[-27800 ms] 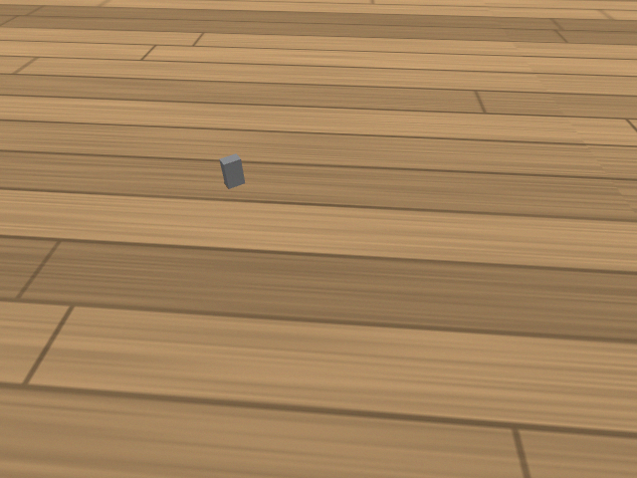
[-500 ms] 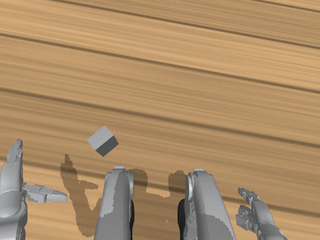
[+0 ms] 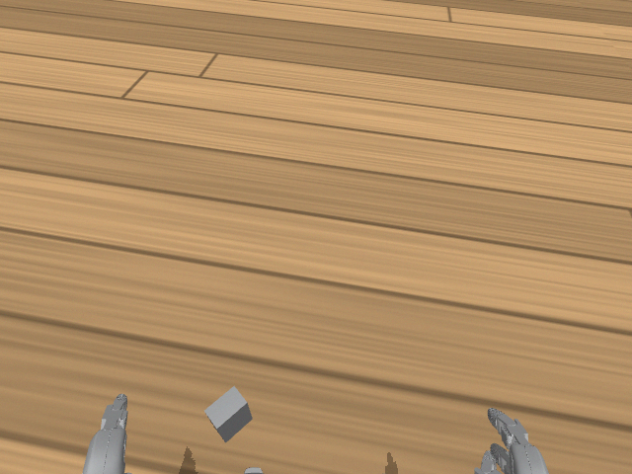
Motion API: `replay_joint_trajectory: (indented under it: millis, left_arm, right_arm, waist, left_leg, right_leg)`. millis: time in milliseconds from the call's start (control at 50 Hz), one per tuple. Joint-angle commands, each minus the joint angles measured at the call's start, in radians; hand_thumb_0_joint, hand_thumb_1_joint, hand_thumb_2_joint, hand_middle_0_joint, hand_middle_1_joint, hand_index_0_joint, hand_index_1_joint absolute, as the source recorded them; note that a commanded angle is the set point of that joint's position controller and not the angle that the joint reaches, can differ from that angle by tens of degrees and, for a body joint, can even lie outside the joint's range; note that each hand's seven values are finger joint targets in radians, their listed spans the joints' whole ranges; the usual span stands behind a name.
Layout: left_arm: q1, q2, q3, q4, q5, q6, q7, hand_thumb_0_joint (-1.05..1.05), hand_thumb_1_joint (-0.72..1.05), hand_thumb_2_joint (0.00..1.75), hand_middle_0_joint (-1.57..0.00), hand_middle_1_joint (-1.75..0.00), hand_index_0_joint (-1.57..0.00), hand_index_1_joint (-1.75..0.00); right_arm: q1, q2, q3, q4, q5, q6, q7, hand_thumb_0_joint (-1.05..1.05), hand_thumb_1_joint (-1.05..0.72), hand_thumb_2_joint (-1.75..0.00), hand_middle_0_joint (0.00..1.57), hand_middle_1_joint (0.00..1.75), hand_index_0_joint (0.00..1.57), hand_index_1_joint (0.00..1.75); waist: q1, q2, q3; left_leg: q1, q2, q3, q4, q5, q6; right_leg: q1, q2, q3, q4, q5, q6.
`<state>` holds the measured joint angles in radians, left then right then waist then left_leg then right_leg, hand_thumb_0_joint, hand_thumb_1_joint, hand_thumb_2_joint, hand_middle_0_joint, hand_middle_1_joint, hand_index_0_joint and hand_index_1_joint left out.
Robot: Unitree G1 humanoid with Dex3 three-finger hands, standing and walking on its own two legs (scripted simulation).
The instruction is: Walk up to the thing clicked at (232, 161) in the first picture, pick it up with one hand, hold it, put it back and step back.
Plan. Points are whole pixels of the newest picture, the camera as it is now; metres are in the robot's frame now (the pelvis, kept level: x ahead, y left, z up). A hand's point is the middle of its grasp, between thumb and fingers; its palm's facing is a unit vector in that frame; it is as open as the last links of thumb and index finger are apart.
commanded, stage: home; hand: left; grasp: from the side
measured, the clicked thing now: (229, 415) +0.39 +0.21 -0.62
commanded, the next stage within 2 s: stand in 1.90 s
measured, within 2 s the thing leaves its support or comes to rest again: neither
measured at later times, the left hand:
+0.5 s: hand out of the picture +0.17 +0.18 -0.03, palm faces +0.12 -0.95 -0.29, open 17.6 cm
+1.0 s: hand out of the picture +0.16 +0.17 -0.03, palm faces +0.11 -0.95 -0.28, open 17.6 cm
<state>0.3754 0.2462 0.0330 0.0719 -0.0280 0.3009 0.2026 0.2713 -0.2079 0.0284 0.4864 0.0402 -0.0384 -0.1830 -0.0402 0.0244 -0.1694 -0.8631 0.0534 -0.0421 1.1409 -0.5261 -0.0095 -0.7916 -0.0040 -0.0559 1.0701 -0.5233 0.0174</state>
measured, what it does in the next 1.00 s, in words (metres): stands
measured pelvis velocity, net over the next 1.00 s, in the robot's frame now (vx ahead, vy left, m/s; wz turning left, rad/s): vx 0.00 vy -0.01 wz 0.01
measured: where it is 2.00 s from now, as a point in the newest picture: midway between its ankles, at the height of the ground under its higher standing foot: outside the picture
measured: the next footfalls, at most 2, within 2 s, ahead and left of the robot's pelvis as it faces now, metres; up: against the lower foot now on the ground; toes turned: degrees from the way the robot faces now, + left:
none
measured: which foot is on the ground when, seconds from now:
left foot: down 0.00-1.00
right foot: down 0.00-1.00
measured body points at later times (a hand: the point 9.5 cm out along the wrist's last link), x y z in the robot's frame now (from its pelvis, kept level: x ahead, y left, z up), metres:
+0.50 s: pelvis +0.01 +0.00 +0.03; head +0.03 +0.01 +0.48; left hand +0.16 +0.23 -0.01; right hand +0.18 -0.24 -0.04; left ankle +0.02 +0.12 -0.66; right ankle +0.00 -0.14 -0.66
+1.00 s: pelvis +0.00 -0.01 +0.03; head +0.02 -0.01 +0.48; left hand +0.15 +0.22 -0.01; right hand +0.16 -0.25 -0.04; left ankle +0.02 +0.12 -0.66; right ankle +0.00 -0.14 -0.66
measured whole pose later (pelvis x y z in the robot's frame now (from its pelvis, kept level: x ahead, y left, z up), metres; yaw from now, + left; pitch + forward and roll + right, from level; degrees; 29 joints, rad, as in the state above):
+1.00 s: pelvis +0.00 -0.01 +0.03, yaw +1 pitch +7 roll -2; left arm 0.47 0.21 -0.01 0.00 -0.02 0.28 0.14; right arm 0.28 -0.21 0.03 0.50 0.01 -0.12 -0.18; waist -0.02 0.04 -0.10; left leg -0.63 0.05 -0.04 0.96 -0.45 -0.03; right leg -0.57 0.00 -0.05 0.91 -0.46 0.00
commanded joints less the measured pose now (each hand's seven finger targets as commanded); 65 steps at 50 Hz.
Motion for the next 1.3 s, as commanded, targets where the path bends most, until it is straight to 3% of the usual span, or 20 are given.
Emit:
replay_joint_trajectory:
  millis: [0,160,240,380,440,560,580,720,740,820,840,860,880,1000,1020,1060,1100,1140,1200,1280]
  left_arm:
    - [0.043,0.082,0.016,-0.268,0.012,-0.029,0.008,0.0,-0.56,0.05,-0.05,-0.05,-0.05,-0.05]
    - [0.137,0.053,0.003,-0.305,0.018,-0.035,-0.021,0.0,-0.57,0.05,-0.05,-0.05,-0.05,-0.05]
    - [0.095,0.062,0.012,-0.284,0.024,-0.05,-0.036,0.0,-0.59,0.03,-0.05,-0.05,-0.04,-0.05]
    - [0.052,0.064,0.004,-0.331,0.028,-0.064,-0.044,0.0,-0.58,0.04,-0.05,-0.05,-0.05,-0.05]
    - [0.059,0.053,-0.006,-0.288,0.027,-0.059,-0.045,0.0,-0.6,0.03,-0.04,-0.05,-0.04,-0.05]
    - [0.075,0.072,0.02,-0.281,0.025,-0.064,-0.049,0.0,-0.61,0.02,-0.04,-0.05,-0.04,-0.05]
    - [0.112,0.044,0.005,-0.217,0.024,-0.059,-0.053,0.0,-0.61,0.02,-0.04,-0.05,-0.04,-0.05]
    - [0.054,0.071,0.019,-0.288,0.023,-0.072,-0.053,0.0,-0.61,0.02,-0.04,-0.05,-0.04,-0.05]
    - [0.077,0.048,0.005,-0.237,0.023,-0.067,-0.055,0.0,-0.61,0.01,-0.04,-0.05,-0.04,-0.04]
    - [0.062,0.066,0.018,-0.266,0.024,-0.074,-0.055,0.0,-0.6,0.03,-0.04,-0.05,-0.04,-0.05]
    - [0.088,0.043,0.0,-0.226,0.023,-0.07,-0.059,0.0,-0.61,0.02,-0.04,-0.05,-0.04,-0.05]
    - [0.056,0.068,0.024,-0.274,0.022,-0.076,-0.056,0.0,-0.6,0.03,-0.04,-0.05,-0.04,-0.05]
    - [0.08,0.05,0.009,-0.232,0.023,-0.072,-0.058,0.0,-0.59,0.03,-0.04,-0.05,-0.04,-0.05]
    - [0.045,0.069,0.019,-0.271,0.022,-0.081,-0.06,0.0,-0.61,0.02,-0.04,-0.05,-0.04,-0.05]
    - [0.073,0.045,0.009,-0.224,0.023,-0.079,-0.062,0.0,-0.61,0.02,-0.04,-0.05,-0.04,-0.05]
    - [0.048,0.076,0.03,-0.278,0.021,-0.083,-0.058,0.0,-0.58,0.04,-0.05,-0.05,-0.05,-0.05]
    - [0.063,0.054,0.009,-0.245,0.02,-0.081,-0.063,0.0,-0.59,0.03,-0.04,-0.05,-0.04,-0.05]
    - [0.049,0.065,0.016,-0.271,0.021,-0.086,-0.061,0.0,-0.58,0.04,-0.05,-0.05,-0.05,-0.05]
    - [0.069,0.041,0.002,-0.233,0.02,-0.085,-0.064,0.0,-0.58,0.04,-0.05,-0.05,-0.05,-0.05]
    - [0.046,0.076,0.026,-0.295,0.022,-0.096,-0.062,0.0,-0.59,0.03,-0.04,-0.05,-0.04,-0.05]
  right_arm:
    - [-0.038,-0.114,-0.048,-0.156,-0.009,-0.065,-0.026,0.0,-0.9,-0.9,0.2,0.3,0.2,0.3]
    - [-0.043,-0.114,-0.05,-0.173,-0.021,-0.09,-0.017,0.0,-0.9,-0.9,0.2,0.3,0.2,0.3]
    - [-0.039,-0.116,-0.053,-0.17,-0.027,-0.1,-0.014,0.0,-0.9,-0.9,0.2,0.3,0.2,0.3]
    - [-0.045,-0.111,-0.047,-0.166,-0.032,-0.121,-0.013,0.0,-0.9,-0.9,0.2,0.3,0.2,0.3]
    - [-0.051,-0.113,-0.045,-0.154,-0.032,-0.126,-0.014,0.0,-0.9,-0.9,0.2,0.3,0.2,0.3]
    - [-0.055,-0.112,-0.044,-0.149,-0.031,-0.122,-0.011,0.0,-0.9,-0.9,0.2,0.3,0.2,0.3]
    - [-0.064,-0.111,-0.043,-0.151,-0.029,-0.123,-0.009,0.0,-0.9,-0.9,0.2,0.3,0.2,0.3]
    - [-0.057,-0.111,-0.048,-0.149,-0.029,-0.124,-0.01,0.0,-0.9,-0.9,0.2,0.3,0.2,0.3]
    - [-0.062,-0.111,-0.045,-0.15,-0.027,-0.126,-0.009,0.0,-0.9,-0.9,0.2,0.3,0.2,0.3]
    - [-0.054,-0.112,-0.049,-0.141,-0.031,-0.129,-0.011,0.0,-0.9,-0.9,0.2,0.3,0.2,0.3]
    - [-0.06,-0.109,-0.046,-0.146,-0.031,-0.13,-0.011,0.0,-0.9,-0.9,0.2,0.3,0.2,0.3]
    - [-0.055,-0.111,-0.049,-0.143,-0.031,-0.13,-0.011,0.0,-0.9,-0.9,0.2,0.3,0.2,0.3]
    - [-0.061,-0.11,-0.047,-0.144,-0.031,-0.13,-0.012,0.0,-0.9,-0.9,0.2,0.3,0.2,0.3]
    - [-0.073,-0.115,-0.048,-0.144,-0.028,-0.137,-0.009,0.0,-0.9,-0.9,0.2,0.3,0.2,0.3]
    - [-0.069,-0.112,-0.047,-0.143,-0.031,-0.137,-0.008,0.0,-0.9,-0.9,0.2,0.3,0.2,0.3]
    - [-0.072,-0.113,-0.048,-0.147,-0.028,-0.14,-0.009,0.0,-0.9,-0.9,0.2,0.3,0.2,0.3]
    - [-0.072,-0.111,-0.044,-0.146,-0.028,-0.141,-0.007,0.0,-0.9,-0.9,0.2,0.3,0.2,0.3]
    - [-0.074,-0.117,-0.049,-0.145,-0.03,-0.145,-0.009,0.0,-0.9,-0.9,0.2,0.3,0.2,0.3]
    - [-0.07,-0.11,-0.044,-0.142,-0.029,-0.149,-0.007,0.0,-0.9,-0.9,0.2,0.3,0.2,0.3]
    - [-0.063,-0.116,-0.05,-0.142,-0.031,-0.149,-0.008,0.0,-0.9,-0.9,0.2,0.3,0.2,0.3]
  waist:
    - [0.005,0.07,-0.095]
    - [0.01,-0.003,-0.029]
    - [0.002,0.025,-0.009]
    - [0.002,0.053,-0.077]
    - [-0.001,0.045,-0.049]
    - [0.014,0.018,-0.04]
    - [0.016,-0.01,-0.007]
    - [0.014,0.023,-0.041]
    - [0.009,0.004,-0.021]
    - [0.009,-0.001,-0.033]
    - [0.007,-0.016,-0.026]
    - [0.012,0.0,-0.036]
    - [0.014,0.002,-0.027]
    - [0.018,0.004,0.0]
    - [0.015,-0.011,-0.005]
    - [0.023,0.016,-0.017]
    - [0.016,0.004,0.001]
    - [0.013,0.017,0.009]
    - [0.014,0.013,0.003]
    - [0.024,0.022,-0.027]
  left_leg:
    - [0.246,-0.032,0.018,-0.262,0.231,0.01]
    - [0.292,-0.024,0.004,-0.317,0.288,0.006]
    - [0.294,-0.029,0.011,-0.319,0.294,0.005]
    - [0.35,-0.036,0.018,-0.324,0.293,0.003]
    - [0.345,-0.035,0.015,-0.33,0.295,0.002]
    - [0.33,-0.04,0.026,-0.324,0.297,0.008]
    - [0.316,-0.04,0.027,-0.33,0.286,0.008]
    - [0.342,-0.042,0.039,-0.324,0.307,0.008]
    - [0.332,-0.043,0.038,-0.327,0.289,0.011]
    - [0.336,-0.044,0.043,-0.318,0.284,0.015]
    - [0.326,-0.044,0.041,-0.317,0.279,0.016]
    - [0.332,-0.044,0.043,-0.32,0.276,0.015]
    - [0.325,-0.047,0.044,-0.321,0.269,0.015]
    - [0.316,-0.044,0.04,-0.347,0.195,0.014]
    - [0.313,-0.043,0.037,-0.348,0.189,0.014]
    - [0.321,-0.045,0.042,-0.348,0.191,0.013]
    - [0.313,-0.045,0.041,-0.35,0.177,0.015]
    - [0.315,-0.044,0.04,-0.353,0.164,0.013]
    - [0.314,-0.042,0.038,-0.353,0.185,0.012]
    - [0.323,-0.043,0.037,-0.348,0.204,0.01]
  right_leg:
    - [0.145,0.035,-0.028,-0.211,0.227,-0.03]
    - [0.208,0.043,-0.039,-0.257,0.253,-0.028]
    - [0.206,0.039,-0.031,-0.264,0.261,-0.026]
    - [0.249,0.034,-0.015,-0.275,0.268,-0.027]
    - [0.247,0.035,-0.02,-0.281,0.27,-0.025]
    - [0.257,0.03,-0.014,-0.303,0.279,-0.02]
    - [0.249,0.031,-0.016,-0.306,0.268,-0.019]
    - [0.262,0.026,-0.005,-0.309,0.3,-0.017]
    - [0.252,0.026,-0.005,-0.312,0.284,-0.017]
    - [0.258,0.022,0.002,-0.319,0.29,-0.013]
    - [0.259,0.021,0.0,-0.322,0.285,-0.012]
    - [0.261,0.021,0.002,-0.32,0.28,-0.014]
    - [0.256,0.02,0.001,-0.324,0.274,-0.013]
    - [0.233,0.023,-0.003,-0.335,0.185,-0.021]
    - [0.237,0.026,-0.005,-0.331,0.18,-0.02]
    - [0.241,0.023,-0.003,-0.336,0.18,-0.021]
    - [0.23,0.023,-0.001,-0.334,0.169,-0.02]
    - [0.225,0.024,-0.003,-0.338,0.153,-0.022]
    - [0.223,0.027,-0.006,-0.325,0.178,-0.022]
    - [0.239,0.027,-0.008,-0.321,0.19,-0.023]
